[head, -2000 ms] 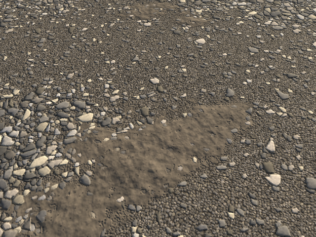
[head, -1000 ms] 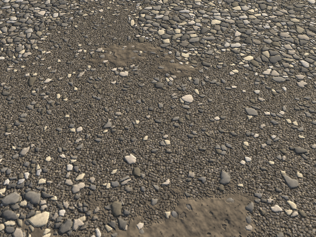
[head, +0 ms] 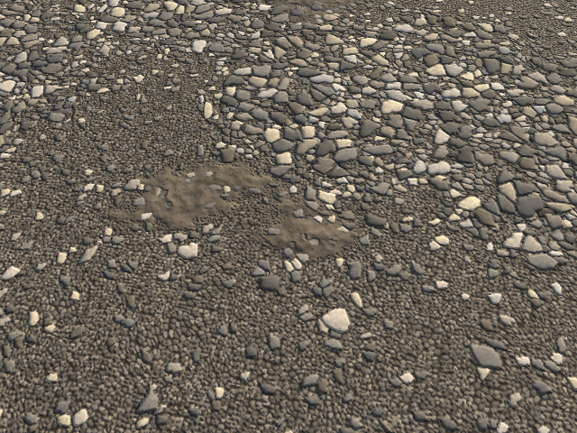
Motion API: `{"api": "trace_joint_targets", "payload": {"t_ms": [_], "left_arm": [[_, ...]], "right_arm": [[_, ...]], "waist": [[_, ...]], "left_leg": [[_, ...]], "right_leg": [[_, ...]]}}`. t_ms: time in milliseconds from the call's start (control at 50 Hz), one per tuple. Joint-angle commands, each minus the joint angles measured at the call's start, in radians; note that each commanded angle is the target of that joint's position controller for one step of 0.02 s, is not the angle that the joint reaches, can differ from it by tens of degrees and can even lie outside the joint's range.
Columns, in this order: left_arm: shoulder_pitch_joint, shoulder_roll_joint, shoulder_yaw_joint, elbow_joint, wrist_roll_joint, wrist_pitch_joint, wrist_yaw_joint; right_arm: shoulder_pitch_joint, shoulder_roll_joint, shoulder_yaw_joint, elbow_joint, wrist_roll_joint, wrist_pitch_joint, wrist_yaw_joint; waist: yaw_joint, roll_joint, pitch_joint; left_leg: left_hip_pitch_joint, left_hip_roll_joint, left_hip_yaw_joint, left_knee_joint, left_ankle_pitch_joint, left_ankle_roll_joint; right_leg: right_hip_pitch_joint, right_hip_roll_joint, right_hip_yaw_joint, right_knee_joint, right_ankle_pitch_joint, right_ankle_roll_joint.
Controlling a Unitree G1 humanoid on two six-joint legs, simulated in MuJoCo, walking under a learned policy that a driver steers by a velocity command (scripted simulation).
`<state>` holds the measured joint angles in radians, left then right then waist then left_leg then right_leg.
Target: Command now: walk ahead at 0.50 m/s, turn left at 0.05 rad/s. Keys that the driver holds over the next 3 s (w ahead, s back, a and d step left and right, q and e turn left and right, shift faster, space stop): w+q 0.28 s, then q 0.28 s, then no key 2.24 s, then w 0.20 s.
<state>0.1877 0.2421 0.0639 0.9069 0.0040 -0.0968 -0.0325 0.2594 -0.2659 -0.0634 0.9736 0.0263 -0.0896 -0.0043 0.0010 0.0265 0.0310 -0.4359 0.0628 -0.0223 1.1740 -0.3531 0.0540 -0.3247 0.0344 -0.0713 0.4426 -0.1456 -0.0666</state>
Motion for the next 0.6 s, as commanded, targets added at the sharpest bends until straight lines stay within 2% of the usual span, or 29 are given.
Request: {"api": "trace_joint_targets", "payload": {"t_ms": [20, 80, 140, 200, 280, 320, 360, 380, 400, 420, 440, 460, 480, 500, 520, 540, 560, 600], "left_arm": [[0.016, 0.094, 0.016, -0.032, 0.005, -0.019, 0.002], [0.059, 0.131, 0.027, -0.008, 0.012, -0.023, 0.022], [0.084, 0.135, 0.027, 0.005, 0.012, -0.02, 0.036], [0.098, 0.139, 0.025, 0.011, 0.008, -0.019, 0.045], [0.165, 0.146, 0.029, 0.041, 0.0, -0.002, 0.051], [0.144, 0.158, 0.032, 0.036, -0.003, 0.019, 0.058], [0.113, 0.193, 0.04, 0.017, -0.011, 0.04, 0.074], [0.095, 0.204, 0.043, 0.006, -0.014, 0.049, 0.082], [0.072, 0.207, 0.042, -0.007, -0.018, 0.055, 0.086], [0.089, 0.194, 0.034, -0.032, -0.002, 0.045, 0.083], [0.225, 0.044, -0.01, -0.06, 0.041, 0.019, 0.059], [0.182, 0.122, -0.002, -0.059, 0.004, -0.009, 0.042], [0.073, 0.149, 0.008, -0.093, -0.032, -0.015, 0.04], [0.029, 0.148, 0.009, -0.102, -0.027, -0.01, 0.05], [0.014, 0.16, 0.018, -0.098, -0.008, 0.006, 0.065], [0.028, 0.171, 0.026, -0.107, -0.002, 0.026, 0.072], [0.043, 0.165, 0.03, -0.113, 0.001, 0.043, 0.076], [0.081, 0.132, 0.025, -0.11, 0.004, 0.06, 0.084]], "right_arm": [[0.048, -0.056, -0.022, -0.039, 0.0, 0.011, -0.006], [-0.027, -0.055, -0.024, -0.062, -0.003, 0.03, -0.008], [-0.089, -0.051, -0.027, -0.082, -0.005, 0.027, 0.001], [-0.176, -0.038, -0.02, -0.113, -0.006, 0.022, 0.015], [-0.282, -0.016, -0.004, -0.17, -0.007, 0.022, 0.037], [-0.307, -0.018, -0.004, -0.203, -0.014, 0.021, 0.052], [-0.245, -0.055, -0.02, -0.216, -0.019, 0.018, 0.067], [-0.145, -0.089, -0.037, -0.199, -0.017, 0.017, 0.071], [-0.001, -0.142, -0.064, -0.166, -0.015, 0.015, 0.067], [0.102, -0.229, -0.091, -0.154, -0.022, 0.02, 0.043], [0.056, -0.312, -0.092, -0.179, -0.035, 0.026, 0.027], [0.111, -0.263, -0.08, -0.204, -0.037, 0.031, 0.028], [0.049, -0.215, -0.069, -0.222, -0.033, 0.034, 0.026], [-0.025, -0.173, -0.059, -0.234, -0.012, 0.037, 0.023], [-0.081, -0.144, -0.05, -0.249, -0.008, 0.044, 0.019], [-0.107, -0.137, -0.047, -0.259, -0.02, 0.049, 0.015], [-0.12, -0.141, -0.048, -0.268, -0.032, 0.052, 0.015], [-0.124, -0.156, -0.051, -0.273, -0.039, 0.048, 0.011]], "waist": [[-0.021, -0.102, -0.072], [-0.01, -0.079, -0.02], [0.007, -0.079, -0.002], [0.034, -0.078, 0.024], [0.075, -0.061, 0.066], [0.065, -0.071, 0.078], [0.021, -0.123, 0.008], [-0.03, -0.14, -0.051], [-0.104, -0.121, -0.124], [-0.141, 0.001, -0.221], [0.0, 0.24, -0.364], [-0.082, 0.109, -0.545], [-0.092, 0.063, -0.428], [-0.063, -0.014, -0.285], [-0.032, -0.045, -0.2], [0.004, -0.027, -0.168], [0.025, -0.005, -0.154], [0.043, 0.026, -0.166]], "left_leg": [[-0.155, 0.095, -0.051, -0.036, 0.082, -0.001], [-0.253, 0.103, -0.064, -0.143, 0.205, -0.022], [-0.294, 0.075, -0.084, -0.279, 0.362, -0.028], [-0.263, 0.048, -0.036, -0.423, 0.473, -0.024], [-0.31, 0.033, 0.007, -0.531, 0.448, -0.006], [-0.292, 0.005, 0.056, -0.575, 0.371, 0.006], [-0.164, -0.059, 0.119, -0.574, 0.279, 0.029], [-0.045, -0.099, 0.138, -0.583, 0.257, 0.046], [0.148, -0.132, 0.13, -0.668, 0.351, 0.077], [0.427, -0.006, -0.058, -0.677, 0.672, 0.139], [0.797, 0.281, -0.504, -0.602, 1.108, 0.351], [0.826, 0.322, -0.625, -0.684, 1.007, 0.403], [0.728, 0.265, -0.487, -0.714, 0.92, 0.35], [0.564, 0.21, -0.385, -0.751, 0.817, 0.297], [0.399, 0.176, -0.335, -0.791, 0.746, 0.269], [0.271, 0.155, -0.311, -0.824, 0.708, 0.263], [0.194, 0.138, -0.299, -0.845, 0.688, 0.259], [0.139, 0.119, -0.238, -0.848, 0.765, 0.256]], "right_leg": [[0.171, -0.272, 0.291, -0.281, 0.085, -0.162], [0.171, -0.277, 0.207, -0.33, 0.127, -0.159], [0.205, -0.259, 0.109, -0.341, 0.165, -0.127], [0.217, -0.244, 0.017, -0.357, 0.175, -0.098], [0.359, -0.285, -0.043, -0.321, 0.24, -0.088], [0.4, -0.296, -0.082, -0.23, 0.462, -0.071], [0.422, -0.296, -0.104, -0.078, 0.815, -0.042], [0.412, -0.283, -0.112, 0.053, 0.918, -0.022], [0.352, -0.243, -0.126, 0.248, 0.87, 0.014], [0.133, -0.182, -0.13, 0.551, 0.517, 0.078], [-0.276, 0.016, -0.043, 0.937, -0.546, 0.147], [-0.311, 0.018, 0.166, 1.048, -0.564, 0.129], [-0.372, -0.033, 0.178, 1.021, -0.477, 0.108], [-0.391, -0.074, 0.154, 0.936, -0.389, 0.104], [-0.352, -0.1, 0.146, 0.872, -0.34, 0.11], [-0.277, -0.113, 0.152, 0.83, -0.315, 0.111], [-0.231, -0.11, 0.149, 0.791, -0.305, 0.113], [-0.197, -0.101, 0.13, 0.711, -0.261, 0.126]]}}
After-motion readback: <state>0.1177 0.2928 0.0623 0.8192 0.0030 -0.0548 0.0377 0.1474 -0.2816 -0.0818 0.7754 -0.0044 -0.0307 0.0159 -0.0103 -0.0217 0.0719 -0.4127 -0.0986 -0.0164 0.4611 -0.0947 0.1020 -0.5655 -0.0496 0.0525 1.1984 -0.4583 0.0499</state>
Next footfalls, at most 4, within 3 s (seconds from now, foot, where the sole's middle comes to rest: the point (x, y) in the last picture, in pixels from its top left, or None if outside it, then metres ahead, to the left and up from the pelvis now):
0.42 left None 0.39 0.17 -0.77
0.88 right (334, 428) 0.48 -0.05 -0.77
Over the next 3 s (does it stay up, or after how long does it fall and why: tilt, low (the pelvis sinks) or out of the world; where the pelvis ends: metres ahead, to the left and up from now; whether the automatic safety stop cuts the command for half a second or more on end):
stays up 0.42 0.05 0.00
